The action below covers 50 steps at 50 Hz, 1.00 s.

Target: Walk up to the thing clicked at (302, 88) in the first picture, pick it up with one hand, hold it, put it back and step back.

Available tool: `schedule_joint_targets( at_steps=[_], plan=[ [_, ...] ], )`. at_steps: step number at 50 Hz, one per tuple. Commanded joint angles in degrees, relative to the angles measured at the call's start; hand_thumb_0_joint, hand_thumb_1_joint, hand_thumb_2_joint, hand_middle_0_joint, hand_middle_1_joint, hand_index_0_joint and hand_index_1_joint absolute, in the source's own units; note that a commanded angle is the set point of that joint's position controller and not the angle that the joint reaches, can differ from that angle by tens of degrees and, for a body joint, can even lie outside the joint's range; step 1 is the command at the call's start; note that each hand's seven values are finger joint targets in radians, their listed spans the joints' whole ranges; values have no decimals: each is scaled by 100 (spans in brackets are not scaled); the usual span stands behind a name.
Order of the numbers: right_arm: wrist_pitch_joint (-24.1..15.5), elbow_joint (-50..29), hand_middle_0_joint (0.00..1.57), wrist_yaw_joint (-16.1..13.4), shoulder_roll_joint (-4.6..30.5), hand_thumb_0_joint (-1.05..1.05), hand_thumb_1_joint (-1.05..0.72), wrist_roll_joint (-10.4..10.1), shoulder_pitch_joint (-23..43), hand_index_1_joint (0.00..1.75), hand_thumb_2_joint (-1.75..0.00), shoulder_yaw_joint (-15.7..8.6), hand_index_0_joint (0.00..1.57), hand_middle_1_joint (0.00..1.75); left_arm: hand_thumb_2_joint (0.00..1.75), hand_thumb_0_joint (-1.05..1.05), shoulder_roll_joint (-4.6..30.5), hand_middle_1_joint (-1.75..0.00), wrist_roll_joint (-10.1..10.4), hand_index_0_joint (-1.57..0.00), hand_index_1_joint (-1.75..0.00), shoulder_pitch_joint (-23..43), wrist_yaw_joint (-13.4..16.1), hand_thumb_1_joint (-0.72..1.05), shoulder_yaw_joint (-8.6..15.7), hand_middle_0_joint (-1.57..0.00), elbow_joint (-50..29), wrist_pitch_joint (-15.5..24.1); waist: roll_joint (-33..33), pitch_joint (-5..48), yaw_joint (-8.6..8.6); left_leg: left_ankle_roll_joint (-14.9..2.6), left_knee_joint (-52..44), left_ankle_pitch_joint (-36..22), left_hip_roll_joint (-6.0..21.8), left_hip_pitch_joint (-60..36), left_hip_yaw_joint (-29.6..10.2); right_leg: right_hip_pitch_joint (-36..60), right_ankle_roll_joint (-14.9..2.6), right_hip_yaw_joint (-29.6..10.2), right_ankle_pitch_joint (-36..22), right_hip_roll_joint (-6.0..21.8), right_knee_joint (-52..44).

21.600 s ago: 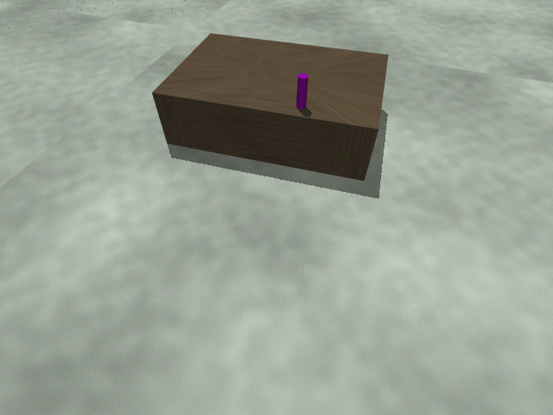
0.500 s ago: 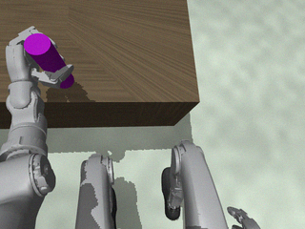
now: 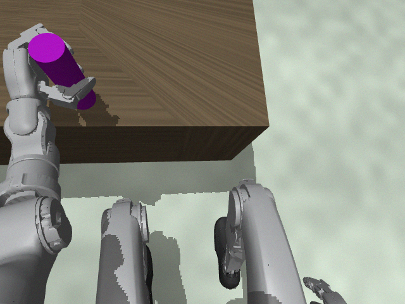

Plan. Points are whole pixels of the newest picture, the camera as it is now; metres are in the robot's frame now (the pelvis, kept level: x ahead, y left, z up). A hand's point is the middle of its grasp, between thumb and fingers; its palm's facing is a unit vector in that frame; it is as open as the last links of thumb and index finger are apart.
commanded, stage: lower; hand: left
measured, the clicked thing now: (68, 77) +0.52 +0.19 -0.01
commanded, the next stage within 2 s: loosen in 0.18 s
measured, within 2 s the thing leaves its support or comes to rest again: neither
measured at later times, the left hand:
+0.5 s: hand (66, 71) +0.53 +0.19 -0.01, palm faces +0.10 -0.99 -0.01, open 8.2 cm
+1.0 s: hand (70, 71) +0.54 +0.19 -0.01, palm faces +0.10 -0.99 -0.02, open 14.9 cm
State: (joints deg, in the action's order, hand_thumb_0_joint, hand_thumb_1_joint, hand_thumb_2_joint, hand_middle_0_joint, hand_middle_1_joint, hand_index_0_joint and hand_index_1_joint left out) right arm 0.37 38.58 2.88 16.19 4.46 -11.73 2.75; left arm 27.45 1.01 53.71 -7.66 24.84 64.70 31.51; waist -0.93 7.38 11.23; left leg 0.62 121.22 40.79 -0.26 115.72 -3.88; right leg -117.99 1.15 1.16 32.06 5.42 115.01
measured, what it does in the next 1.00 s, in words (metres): stands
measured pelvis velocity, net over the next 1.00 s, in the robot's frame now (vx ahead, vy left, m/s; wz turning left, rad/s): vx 0.00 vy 0.00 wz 0.00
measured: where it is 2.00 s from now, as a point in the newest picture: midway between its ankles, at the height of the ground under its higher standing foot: (186, 279)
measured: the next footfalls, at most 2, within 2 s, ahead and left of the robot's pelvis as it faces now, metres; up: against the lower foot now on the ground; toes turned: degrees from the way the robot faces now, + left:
none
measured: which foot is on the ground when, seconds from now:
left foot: down 0.00-1.00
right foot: down 0.00-1.00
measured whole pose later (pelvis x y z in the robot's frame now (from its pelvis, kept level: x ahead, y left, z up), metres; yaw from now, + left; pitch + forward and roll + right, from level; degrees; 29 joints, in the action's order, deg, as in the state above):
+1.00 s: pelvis +0.00 +0.00 -0.01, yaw +0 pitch +35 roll -4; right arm 1.3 38.8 3.4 16.3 4.7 -11.5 3.0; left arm 27.0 1.0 55.4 -6.4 24.8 65.9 32.2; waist -0.9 6.9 11.5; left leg 0.3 123.6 40.7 -0.6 118.1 -3.7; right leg -120.2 1.5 0.7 31.9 5.5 117.1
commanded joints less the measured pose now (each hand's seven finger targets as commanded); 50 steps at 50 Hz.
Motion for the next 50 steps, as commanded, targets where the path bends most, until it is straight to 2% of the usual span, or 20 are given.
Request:
schedule_joint_targets(
  at_steps=[1,3,5,13,15,17,20,21,24,26,27,28,30,33,35,40,41,43,47,50],
  plan=[
    [-9,-177,20,-47,1220,0,-92,-10,-1115,30,-91,-400,20,30,134,0,1225,-151,42,-142,-152,2209,34,19,124,-142,-1198,419,-981,4027,24,-127,-1613,-1229,-116,-2247,226,2602,-342,237,-836,-222,-949],
    [1,-157,20,-43,1205,0,-92,-7,-1081,30,-91,-390,20,30,134,0,1057,-151,36,-141,-152,2112,16,19,12,-141,-919,402,-887,3699,124,-157,-1601,-999,-126,-2033,237,2518,-318,234,-649,-208,-1008],
    [-25,-154,20,-41,1207,0,-91,5,-1037,30,-91,-401,20,30,135,0,1306,-151,38,-142,-152,2331,62,21,133,-142,-1235,452,-827,3781,66,-194,-1535,-818,-123,-1897,311,2613,-293,198,-512,-223,-1045],
    [20,-147,20,-23,1234,0,-91,26,-1083,30,-90,-383,20,30,135,0,1219,-151,-36,-142,-152,2427,79,21,67,-142,-996,463,-931,3780,124,-157,-1508,-856,-128,-1961,243,2330,-319,242,-552,-218,-904],
    [18,-155,20,-10,1221,0,-93,28,-1029,30,-90,-377,20,30,126,0,1027,-150,-48,-150,-150,2278,76,17,-55,-150,-668,443,-730,3414,224,-198,-1511,-499,-140,-1662,245,2282,-291,261,-263,-214,-987],
    [20,-157,20,-15,1248,0,-92,30,-981,30,-89,-362,20,30,110,0,1197,-134,-1,-139,-134,2275,96,3,78,-136,-782,474,-771,3479,143,-198,-1478,-494,-147,-1679,262,2246,-283,234,-280,-207,-980],
    [12,-158,20,-6,1251,0,-92,27,-991,30,-89,-369,20,30,86,0,996,-117,96,-127,-115,2557,45,-3,-63,-124,-974,493,-916,3679,189,-175,-1468,-574,-133,-1892,242,2259,-287,253,-357,-198,-903],
    [4,-172,20,-10,1255,0,-92,10,-991,30,-89,-379,20,30,79,0,1057,-113,129,-125,-112,2487,54,-6,42,-123,-822,476,-749,3594,204,-205,-1439,-451,-154,-1690,273,2302,-268,250,-240,-207,-950],
    [14,-172,20,-8,1270,0,-93,15,-967,30,-90,-362,20,30,71,0,1222,-98,86,-112,-98,2402,74,-22,97,-110,-840,498,-863,3632,84,-173,-1545,-400,-141,-1812,217,2222,-285,254,-181,-192,-902],
    [32,-193,20,-9,1260,0,-93,30,-1018,30,-90,-385,20,30,59,0,1042,-85,48,-96,-84,2651,64,-30,-84,-96,-1037,514,-1011,3801,162,-149,-1551,-541,-136,-1959,214,2224,-300,268,-318,-199,-870],
    [35,-179,20,-15,1281,0,-93,12,-976,30,-90,-372,20,30,54,0,1005,-77,57,-89,-77,2291,64,-32,-17,-89,-604,447,-870,3655,134,-155,-1544,-553,-136,-1970,191,2170,-295,260,-326,-184,-896],
    [23,-183,20,-18,1264,0,-93,20,-988,30,-90,-378,20,30,49,0,1059,-73,69,-86,-73,2575,79,-35,-66,-86,-1015,480,-932,3662,158,-170,-1509,-519,-142,-1847,245,2223,-296,250,-299,-209,-908],
    [45,-158,20,-15,1279,0,-93,19,-1019,30,-90,-348,20,30,45,0,1242,-67,89,-80,-67,2540,102,-39,101,-80,-1037,488,-1056,3847,81,-142,-1501,-754,-143,-2002,217,2249,-311,245,-481,-185,-820],
    [59,-130,20,-17,1256,0,-94,30,-1119,30,-90,-365,20,30,40,0,1070,-59,69,-71,-59,2486,93,-39,20,-72,-1042,460,-1101,4105,110,-117,-1437,-1213,-148,-2223,237,2406,-328,246,-862,-179,-768],
    [54,-129,20,-18,1244,0,-94,19,-1061,30,-90,-351,20,30,36,0,1059,-52,75,-66,-53,2397,125,-41,8,-67,-876,437,-921,3718,159,-164,-1440,-922,-156,-1834,258,2371,-310,233,-628,-186,-850],
    [74,-134,20,-10,1249,0,-94,25,-1070,30,-91,-391,20,30,27,0,1179,-39,27,-51,-40,2360,148,-47,120,-53,-1058,470,-996,3876,57,-155,-1476,-924,-142,-2017,270,2348,-316,228,-608,-196,-846],
    [73,-151,20,-4,1236,0,-94,21,-1002,30,-91,-369,20,30,23,0,898,-34,21,-46,-35,2224,119,-48,-93,-48,-722,430,-919,3626,179,-164,-1487,-779,-146,-1899,251,2268,-306,237,-486,-186,-890],
    [66,-115,20,-12,1254,0,-94,19,-1052,30,-91,-376,20,30,21,0,1164,-29,64,-41,-31,2385,151,-50,131,-43,-1022,496,-854,3754,95,-173,-1469,-782,-146,-1849,261,2347,-297,229,-482,-195,-888],
    [62,-135,20,-11,1244,0,-94,20,-1011,30,-91,-381,20,30,12,0,1182,-19,71,-30,-20,2471,130,-58,81,-32,-1194,511,-900,3883,75,-176,-1467,-765,-142,-1894,275,2424,-299,222,-481,-203,-870],
    [67,-149,20,-26,1261,0,-91,18,-1006,30,-90,-375,20,30,15,0,1302,-15,56,-17,-15,2574,130,-47,100,-18,-1202,496,-1035,3955,100,-166,-1463,-902,-137,-2010,274,2411,-305,201,-598,-187,-863]
  ],
)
